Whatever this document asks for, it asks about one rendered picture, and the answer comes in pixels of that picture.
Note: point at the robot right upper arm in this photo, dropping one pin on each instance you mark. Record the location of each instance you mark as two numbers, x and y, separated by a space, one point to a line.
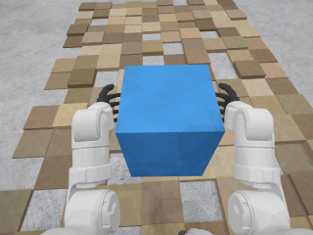
253 212

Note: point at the robot right hand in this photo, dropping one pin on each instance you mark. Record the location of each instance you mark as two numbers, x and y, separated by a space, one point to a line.
232 97

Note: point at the carton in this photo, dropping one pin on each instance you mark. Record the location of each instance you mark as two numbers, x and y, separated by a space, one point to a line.
168 122

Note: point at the robot left hand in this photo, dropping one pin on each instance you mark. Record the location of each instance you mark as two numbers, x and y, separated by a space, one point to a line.
103 97

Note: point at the right robot forearm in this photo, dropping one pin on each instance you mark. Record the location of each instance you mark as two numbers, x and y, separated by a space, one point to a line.
254 139

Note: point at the robot left upper arm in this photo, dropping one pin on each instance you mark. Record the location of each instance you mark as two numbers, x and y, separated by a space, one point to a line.
90 212

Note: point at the left robot forearm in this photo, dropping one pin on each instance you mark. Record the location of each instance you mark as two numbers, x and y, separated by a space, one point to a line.
90 139

